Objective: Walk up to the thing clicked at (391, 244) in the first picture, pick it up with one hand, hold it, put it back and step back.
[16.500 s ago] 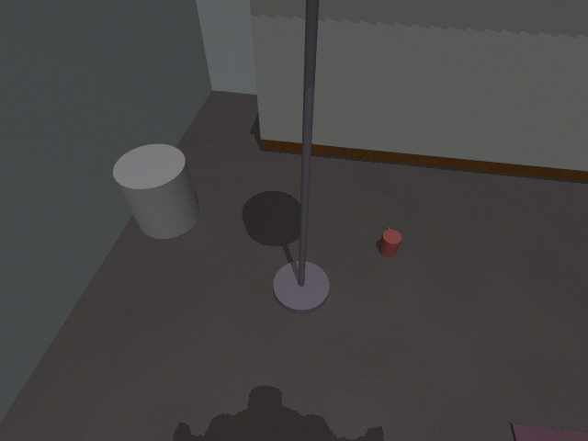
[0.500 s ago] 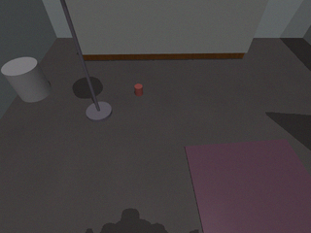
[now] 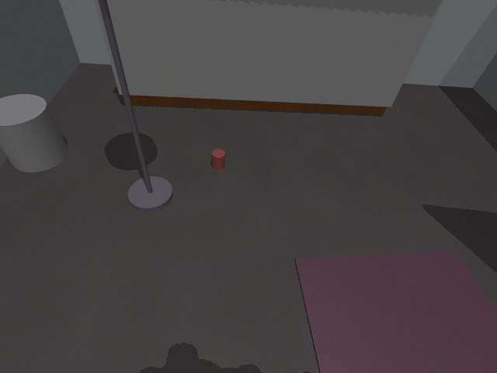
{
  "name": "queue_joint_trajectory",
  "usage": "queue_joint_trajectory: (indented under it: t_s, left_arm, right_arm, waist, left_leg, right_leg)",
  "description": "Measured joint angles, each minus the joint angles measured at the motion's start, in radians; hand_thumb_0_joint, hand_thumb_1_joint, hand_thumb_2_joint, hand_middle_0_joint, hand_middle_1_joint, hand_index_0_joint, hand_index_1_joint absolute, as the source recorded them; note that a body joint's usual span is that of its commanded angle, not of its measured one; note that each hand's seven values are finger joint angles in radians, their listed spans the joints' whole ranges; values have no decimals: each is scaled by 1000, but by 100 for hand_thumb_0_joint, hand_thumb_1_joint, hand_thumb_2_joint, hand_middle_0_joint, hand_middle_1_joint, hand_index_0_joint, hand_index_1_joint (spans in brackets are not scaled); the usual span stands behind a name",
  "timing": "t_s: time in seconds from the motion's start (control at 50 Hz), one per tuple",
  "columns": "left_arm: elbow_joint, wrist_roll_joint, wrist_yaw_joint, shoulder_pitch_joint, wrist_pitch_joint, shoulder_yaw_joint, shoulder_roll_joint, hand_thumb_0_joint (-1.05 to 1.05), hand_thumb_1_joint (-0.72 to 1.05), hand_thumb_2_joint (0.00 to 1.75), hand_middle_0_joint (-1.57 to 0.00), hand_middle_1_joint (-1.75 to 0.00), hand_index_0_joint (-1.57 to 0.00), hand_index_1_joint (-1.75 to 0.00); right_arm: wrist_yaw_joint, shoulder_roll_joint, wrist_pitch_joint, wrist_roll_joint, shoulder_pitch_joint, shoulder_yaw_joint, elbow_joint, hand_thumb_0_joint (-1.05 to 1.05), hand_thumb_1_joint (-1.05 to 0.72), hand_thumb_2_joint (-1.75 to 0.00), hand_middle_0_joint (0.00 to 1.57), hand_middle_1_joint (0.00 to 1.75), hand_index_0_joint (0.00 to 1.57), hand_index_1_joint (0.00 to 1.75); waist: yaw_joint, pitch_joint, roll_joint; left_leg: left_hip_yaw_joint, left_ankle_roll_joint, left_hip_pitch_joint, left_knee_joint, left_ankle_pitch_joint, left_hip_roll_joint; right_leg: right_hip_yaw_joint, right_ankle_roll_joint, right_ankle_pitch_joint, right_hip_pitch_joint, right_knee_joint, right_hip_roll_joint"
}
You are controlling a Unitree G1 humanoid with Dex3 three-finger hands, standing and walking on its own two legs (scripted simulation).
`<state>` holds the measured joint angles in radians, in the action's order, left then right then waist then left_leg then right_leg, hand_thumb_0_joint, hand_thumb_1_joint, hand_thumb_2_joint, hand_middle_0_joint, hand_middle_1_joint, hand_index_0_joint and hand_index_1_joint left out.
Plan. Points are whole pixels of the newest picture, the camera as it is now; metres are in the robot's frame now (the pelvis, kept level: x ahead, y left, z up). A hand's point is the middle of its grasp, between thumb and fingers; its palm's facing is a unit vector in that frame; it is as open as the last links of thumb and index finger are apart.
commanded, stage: walk up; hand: left
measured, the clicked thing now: (218, 157) +1.38 +0.15 -0.72
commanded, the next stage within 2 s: none
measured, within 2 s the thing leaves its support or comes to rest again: neither
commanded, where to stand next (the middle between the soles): +1.00 -0.07 m, yaw -1 degrees
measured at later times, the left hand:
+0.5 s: hand (148, 275) +0.33 +0.21 -0.11, palm faces -0.03 -0.92 -0.38, open 7.4 cm
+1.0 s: hand (159, 206) +0.53 +0.23 -0.14, palm faces -0.11 -0.93 -0.35, open 7.4 cm
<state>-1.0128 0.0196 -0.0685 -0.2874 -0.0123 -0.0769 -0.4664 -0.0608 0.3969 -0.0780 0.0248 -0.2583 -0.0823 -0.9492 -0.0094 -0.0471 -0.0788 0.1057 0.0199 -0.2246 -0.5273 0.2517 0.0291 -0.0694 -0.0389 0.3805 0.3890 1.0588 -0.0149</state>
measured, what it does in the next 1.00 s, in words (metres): walks ahead: right foot, then left foot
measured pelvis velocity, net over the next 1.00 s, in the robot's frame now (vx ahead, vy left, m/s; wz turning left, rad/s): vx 0.46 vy -0.04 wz -0.04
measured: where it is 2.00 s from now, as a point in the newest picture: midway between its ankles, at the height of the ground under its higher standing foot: (257, 238)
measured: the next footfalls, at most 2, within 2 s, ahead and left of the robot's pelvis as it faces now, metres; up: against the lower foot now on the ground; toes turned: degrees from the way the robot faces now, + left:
right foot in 0.28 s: +0.28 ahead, -0.17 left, +0.00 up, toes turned -6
left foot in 0.70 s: +0.50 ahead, +0.09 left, +0.00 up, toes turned +5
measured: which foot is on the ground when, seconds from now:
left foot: down 0.00-0.32, up 0.34-0.68, down 0.70-1.00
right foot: up 0.00-0.26, down 0.28-0.74, up 0.76-1.00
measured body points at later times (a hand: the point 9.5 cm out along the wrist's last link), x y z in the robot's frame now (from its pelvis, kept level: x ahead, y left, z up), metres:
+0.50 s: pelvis +0.23 -0.06 +0.01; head +0.24 -0.08 +0.45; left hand +0.33 +0.25 -0.08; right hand +0.28 -0.38 -0.12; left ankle +0.23 +0.09 -0.67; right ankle +0.24 -0.17 -0.73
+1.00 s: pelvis +0.46 -0.04 +0.00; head +0.48 -0.04 +0.45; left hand +0.53 +0.28 -0.11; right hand +0.51 -0.37 -0.10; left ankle +0.46 +0.09 -0.73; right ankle +0.54 -0.20 -0.70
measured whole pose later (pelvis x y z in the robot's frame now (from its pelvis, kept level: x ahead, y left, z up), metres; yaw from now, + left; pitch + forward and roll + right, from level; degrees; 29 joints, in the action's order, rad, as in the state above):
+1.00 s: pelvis +0.46 -0.04 +0.00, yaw -2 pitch -2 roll +1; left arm -0.90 0.02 -0.08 -0.28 -0.04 -0.05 -0.44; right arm -0.06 0.40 -0.09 0.01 -0.32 -0.05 -0.84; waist 0.01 -0.09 -0.05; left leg 0.12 0.01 -0.16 -0.47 0.26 0.05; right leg 0.01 -0.01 0.29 0.49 0.82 -0.11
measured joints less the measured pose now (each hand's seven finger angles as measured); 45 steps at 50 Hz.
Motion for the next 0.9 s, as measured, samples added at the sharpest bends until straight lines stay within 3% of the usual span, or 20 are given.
queue_joint_trajectory:
  t_s: [0.12, 0.2, 0.26, 0.3, 0.32, 0.38, 0.42, 0.5, 0.6, 0.7, 0.74, 0.82, 0.9]
  left_arm:
    - [35, 5, -31, 26, -6, 7, 17, 1, 90, 90, -20, -29, -20, -29]
    - [54, 8, -45, 56, -6, 8, 28, 1, 90, 90, -20, -30, -20, -30]
    - [65, 7, -43, 79, -13, 5, 30, 1, 90, 90, -20, -30, -20, -30]
    - [75, 6, -36, 96, -25, -1, 34, 1, 90, 90, -20, -30, -20, -30]
    - [83, 7, -28, 109, -35, -5, 44, 1, 90, 90, -20, -30, -20, -30]
    - [124, -9, -11, 117, -63, 4, 66, 0, 90, 90, -20, -30, -20, -30]
    - [138, -18, -3, 104, -68, 17, 83, 0, 90, 90, -20, -30, -20, -30]
    - [144, -17, 5, 55, -72, 29, 95, 0, 90, 90, -20, -30, -20, -30]
    - [149, -5, 2, 6, -68, 25, 73, 0, 90, 90, -20, -30, -20, -30]
    - [149, -2, 0, -38, -59, 21, 38, 0, 90, 90, -20, -30, -20, -30]
    - [137, -3, 9, -47, -49, 19, 24, 0, 90, 90, -20, -30, -20, -30]
    - [103, -14, 27, -28, -26, 30, 20, 1, 90, 90, -20, -30, -20, -30]
    - [106, -17, 14, -18, -33, 29, 14, 1, 90, 90, -20, -30, -20, -30]
  right_arm:
    - [-3, -10, -8, -6, -58, 15, 15, 1, -90, -89, 21, 30, 21, 30]
    - [-5, 1, -7, -10, -84, 15, 21, 1, -90, -89, 21, 30, 21, 30]
    - [-1, 10, 1, -9, -99, 14, 26, 1, -90, -89, 21, 30, 21, 30]
    - [4, 19, 9, -10, -108, 15, 29, 1, -90, -89, 21, 30, 21, 30]
    - [10, 24, 16, -11, -103, 14, 26, 1, -90, -89, 21, 30, 21, 30]
    - [19, 22, 37, -18, -71, 25, 14, 1, -90, -89, 21, 30, 21, 30]
    - [16, 28, 37, -25, -50, 28, 16, 1, -90, -89, 21, 30, 21, 30]
    - [-3, 35, 27, -20, -18, 24, 43, 1, -90, -89, 21, 30, 21, 30]
    - [-25, 34, 26, -6, 5, 14, 61, 1, -90, -89, 21, 30, 21, 30]
    - [-30, 34, 17, -2, 12, 5, 60, 1, -90, -89, 21, 30, 21, 30]
    - [-22, 27, 0, 5, 22, 2, 68, 1, -90, -89, 21, 30, 21, 30]
    - [-5, 2, -16, -16, 19, 13, 104, 1, -90, -89, 21, 30, 21, 30]
    - [2, -14, -15, -22, -14, 34, 110, 0, -90, -89, 21, 30, 21, 30]
  waist:
    - [19, -8, 17]
    - [31, -17, 43]
    - [40, -14, 61]
    - [41, -14, 85]
    - [41, -25, 114]
    - [21, -41, 120]
    - [10, -41, 129]
    - [-1, -28, 139]
    - [-17, -27, 124]
    - [-36, -24, 95]
    - [-34, -33, 52]
    - [-2, -47, 27]
    - [5, -41, 9]
  left_leg:
    - [18, -2, 143, 139, 3, -4]
    - [24, -24, 212, 165, 46, 2]
    - [26, -52, 244, 126, 115, 18]
    - [18, -57, 238, 32, 194, 50]
    - [2, -39, 207, -74, 222, 83]
    - [-87, -5, 37, -465, 214, 40]
    - [-103, 8, -62, -576, 162, 22]
    - [-99, -2, -206, -506, 64, 46]
    - [-75, -28, -272, -229, -16, 80]
    - [-43, -9, -204, -37, -94, 65]
    - [-16, -3, -188, -78, -107, 32]
    - [-6, 0, -130, -95, -30, 21]
    - [10, -5, -28, 4, -25, 15]
  right_leg:
    - [45, 47, -121, 104, -208, -65]
    - [66, 38, -207, 97, -378, -99]
    - [88, 21, -220, 51, -459, -95]
    - [109, 19, -243, 9, -482, -67]
    - [129, 23, -220, 1, -449, -47]
    - [135, 21, -147, -34, -414, -41]
    - [137, 16, -140, -86, -458, -37]
    - [143, 10, -137, -179, -557, -17]
    - [157, 10, -88, -261, -605, -3]
    - [163, 42, 40, -316, -528, -13]
    - [140, 20, 103, -278, -367, -57]
    - [33, -11, 64, -81, 30, -8]
    - [45, 6, -17, 50, -3, -43]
